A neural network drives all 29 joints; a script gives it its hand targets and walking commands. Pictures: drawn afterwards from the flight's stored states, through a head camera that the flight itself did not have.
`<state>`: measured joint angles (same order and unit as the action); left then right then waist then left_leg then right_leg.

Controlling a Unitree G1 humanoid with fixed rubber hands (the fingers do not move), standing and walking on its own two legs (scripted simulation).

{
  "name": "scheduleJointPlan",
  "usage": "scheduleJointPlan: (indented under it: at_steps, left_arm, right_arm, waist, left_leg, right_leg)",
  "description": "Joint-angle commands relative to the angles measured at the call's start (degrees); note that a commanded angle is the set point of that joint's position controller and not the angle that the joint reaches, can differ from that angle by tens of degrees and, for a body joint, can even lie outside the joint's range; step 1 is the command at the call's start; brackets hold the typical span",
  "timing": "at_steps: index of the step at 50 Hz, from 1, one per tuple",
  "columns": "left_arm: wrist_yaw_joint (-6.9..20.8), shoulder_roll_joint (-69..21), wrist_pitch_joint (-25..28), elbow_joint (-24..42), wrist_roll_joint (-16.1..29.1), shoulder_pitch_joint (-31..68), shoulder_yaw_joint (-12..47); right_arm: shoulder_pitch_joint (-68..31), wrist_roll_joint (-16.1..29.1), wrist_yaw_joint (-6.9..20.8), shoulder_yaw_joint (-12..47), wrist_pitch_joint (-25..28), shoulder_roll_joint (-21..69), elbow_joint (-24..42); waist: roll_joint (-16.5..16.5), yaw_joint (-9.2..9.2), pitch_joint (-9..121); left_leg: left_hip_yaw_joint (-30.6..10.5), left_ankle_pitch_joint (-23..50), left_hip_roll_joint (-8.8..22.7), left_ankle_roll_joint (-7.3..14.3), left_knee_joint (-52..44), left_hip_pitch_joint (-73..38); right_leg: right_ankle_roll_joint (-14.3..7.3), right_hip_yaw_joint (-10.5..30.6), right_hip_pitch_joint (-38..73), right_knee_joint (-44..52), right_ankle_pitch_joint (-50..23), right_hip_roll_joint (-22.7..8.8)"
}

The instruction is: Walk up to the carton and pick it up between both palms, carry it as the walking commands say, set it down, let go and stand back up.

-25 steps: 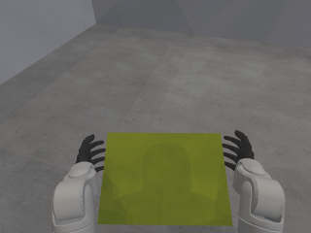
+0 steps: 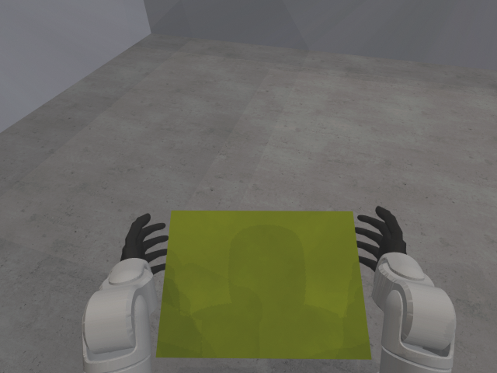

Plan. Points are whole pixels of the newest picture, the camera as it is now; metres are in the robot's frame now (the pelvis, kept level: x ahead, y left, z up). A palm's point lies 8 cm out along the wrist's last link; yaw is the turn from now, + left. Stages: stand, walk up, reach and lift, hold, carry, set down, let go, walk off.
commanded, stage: carry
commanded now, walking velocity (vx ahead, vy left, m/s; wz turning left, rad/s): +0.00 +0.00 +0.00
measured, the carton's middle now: (260, 281) +0.27 -0.01 +0.00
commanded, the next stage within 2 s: hold in 0.74 s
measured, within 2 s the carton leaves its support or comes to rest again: neither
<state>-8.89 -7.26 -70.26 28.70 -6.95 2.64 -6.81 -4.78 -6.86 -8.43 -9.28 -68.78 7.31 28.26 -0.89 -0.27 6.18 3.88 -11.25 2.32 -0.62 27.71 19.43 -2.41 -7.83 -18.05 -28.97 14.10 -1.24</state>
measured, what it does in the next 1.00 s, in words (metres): stands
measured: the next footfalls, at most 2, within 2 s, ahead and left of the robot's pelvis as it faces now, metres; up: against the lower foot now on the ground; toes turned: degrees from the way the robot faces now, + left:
none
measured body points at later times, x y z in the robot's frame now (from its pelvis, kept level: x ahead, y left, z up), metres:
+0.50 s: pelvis +0.01 -0.02 +0.00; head -0.01 -0.03 +0.45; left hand +0.26 +0.16 +0.09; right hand +0.27 -0.20 +0.09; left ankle +0.03 +0.13 -0.74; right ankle +0.01 -0.09 -0.74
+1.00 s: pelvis +0.01 -0.01 +0.01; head -0.02 -0.01 +0.46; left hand +0.31 +0.17 +0.05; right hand +0.29 -0.19 +0.05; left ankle +0.04 +0.13 -0.74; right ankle +0.01 -0.09 -0.74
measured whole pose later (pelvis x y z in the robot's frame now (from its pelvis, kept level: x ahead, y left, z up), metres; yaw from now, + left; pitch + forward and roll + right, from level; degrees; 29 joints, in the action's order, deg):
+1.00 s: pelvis +0.01 -0.01 +0.01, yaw -8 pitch -1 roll +0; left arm 1.8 -2.8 -42.1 -10.1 -12.3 10.3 -15.4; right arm -10.6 -13.9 -3.2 -11.6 -40.6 7.8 -8.7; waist -1.7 4.1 4.6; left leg -4.8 -9.6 0.3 0.0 18.5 8.5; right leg -3.2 -0.3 -7.9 -16.2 7.6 3.7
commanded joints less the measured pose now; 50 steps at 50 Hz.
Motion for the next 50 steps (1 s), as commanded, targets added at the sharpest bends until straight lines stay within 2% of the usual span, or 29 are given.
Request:
scheduleJointPlan:
  at_steps: [1, 24, 37, 38, 39, 40, 41, 42, 43, 44, 45, 46, 48, 50]
  left_arm:
    - [14.9, -46.4, 0.7, 4.7, 23.6, 26.6, 42.1]
    - [15.5, -45.9, 3.3, 1.6, 22.1, 27.4, 40.5]
    - [16.1, -44.7, 6.8, -2.9, 20.0, 28.3, 38.4]
    - [17.1, -24.6, 13.9, -23.0, 5.5, 26.7, 18.3]
    - [18.1, -6.5, 19.7, -43.1, 6.2, 30.1, 8.5]
    - [18.9, -12.2, 26.0, -42.1, 8.1, 30.3, 14.7]
    - [20.2, -20.8, 30.1, -33.6, 9.0, 30.2, 19.7]
    - [21.6, -28.9, 32.1, -27.3, 9.6, 31.7, 22.5]
    - [22.3, -33.1, 32.9, -22.9, 10.3, 33.0, 24.3]
    - [23.3, -34.5, 33.7, -20.2, 11.5, 37.3, 26.7]
    - [24.1, -35.2, 33.8, -21.8, 11.7, 40.8, 27.2]
    - [24.8, -35.5, 33.5, -23.6, 11.8, 42.6, 26.7]
    - [26.2, -36.4, 32.6, -28.9, 11.6, 44.5, 25.2]
    - [27.5, -36.9, 31.3, -34.9, 10.4, 43.4, 22.8]
  right_arm:
    - [-22.7, 23.8, 15.4, 42.7, -1.5, 48.0, 2.1]
    - [-23.4, 22.7, 16.0, 42.0, 0.8, 47.7, -1.1]
    - [-23.9, 20.7, 16.7, 40.1, 4.1, 46.5, -5.8]
    - [-19.1, 2.8, 16.3, 20.0, 12.2, 26.4, -25.9]
    - [-23.5, 2.8, 15.9, 11.3, 17.5, 15.2, -46.0]
    - [-23.3, 3.8, 15.9, 16.3, 23.7, 19.9, -42.8]
    - [-22.9, 5.1, 16.3, 21.5, 27.4, 28.7, -35.3]
    - [-26.0, 7.8, 17.4, 28.3, 29.3, 37.5, -30.6]
    - [-28.4, 10.3, 18.6, 33.5, 30.3, 43.2, -27.1]
    - [-33.3, 12.1, 19.5, 36.3, 31.3, 48.0, -25.2]
    - [-38.7, 12.5, 20.2, 37.0, 31.8, 50.2, -25.6]
    - [-39.5, 11.9, 20.7, 36.8, 31.7, 50.4, -27.0]
    - [-38.3, 9.9, 21.6, 35.6, 30.7, 51.3, -32.1]
    - [-35.5, 7.6, 22.5, 32.6, 29.3, 52.2, -38.8]
  waist:
    - [0.9, -0.07, 10.7]
    - [1.3, -0.15, 11.2]
    - [1.5, -0.08, 11.7]
    - [6.4, 2.71, -14.5]
    - [3.5, 2.55, -10.5]
    - [3.2, 1.2, -7.1]
    - [2.4, -0.07, 2.3]
    - [0.7, 2.7, 14.9]
    - [0.6, 5.06, 23.8]
    - [0.3, 6.19, 28.6]
    - [0.5, 6.23, 28.6]
    - [0.3, 5.84, 26.5]
    - [1.8, 4.91, 20.8]
    - [3.8, 5.03, 13.5]
  left_leg:
    - [-4.9, 4.5, 5.7, 1.4, -3.2, -5.0]
    - [-4.0, 3.7, 5.8, 0.8, -1.6, -4.7]
    - [-3.6, 3.8, 5.9, 0.5, -1.2, -4.4]
    - [-6.7, -10.0, -8.3, 5.0, -5.1, -4.9]
    - [-6.8, -9.3, -8.2, 6.3, -6.4, -1.5]
    - [-7.2, -4.6, -7.6, 6.1, -6.3, -1.5]
    - [-8.3, 2.0, -7.2, 6.1, -6.4, -4.6]
    - [-8.7, 12.3, -6.5, 5.8, -6.3, -8.5]
    - [-9.2, 21.0, -6.5, 4.9, -6.0, -10.4]
    - [-9.1, 24.5, -7.1, 4.3, -5.8, -11.0]
    - [-9.0, 23.1, -7.4, 4.1, -6.4, -10.3]
    - [-9.0, 20.2, -7.3, 4.0, -7.7, -10.0]
    - [-8.0, 13.3, -6.9, 3.9, -10.3, -10.3]
    - [-6.9, 8.7, -7.0, 3.5, -12.0, -10.8]
  right_leg:
    - [-0.3, 6.5, 3.8, 5.3, -8.3, -7.5]
    - [-1.0, 7.3, 4.1, 5.8, -11.5, -7.7]
    - [-1.0, 7.4, 4.6, 5.9, -12.8, -7.7]
    - [-0.1, 15.6, 9.4, 15.2, 6.1, 1.2]
    - [-0.5, 16.2, 9.0, 15.0, 6.0, 1.1]
    - [0.4, 15.3, 11.8, 13.7, -1.7, 1.3]
    - [1.3, 15.5, 17.0, 12.5, -12.2, 1.2]
    - [1.8, 16.3, 22.9, 11.6, -23.1, 1.4]
    - [2.2, 16.7, 28.1, 10.0, -33.0, 1.5]
    - [2.8, 16.9, 30.9, 9.4, -38.6, 1.4]
    - [3.1, 16.5, 30.5, 9.8, -37.1, 1.5]
    - [3.0, 15.6, 28.9, 10.9, -31.7, 1.8]
    - [2.3, 14.3, 25.9, 13.2, -21.1, 2.4]
    - [2.5, 14.0, 23.6, 15.6, -14.9, 2.2]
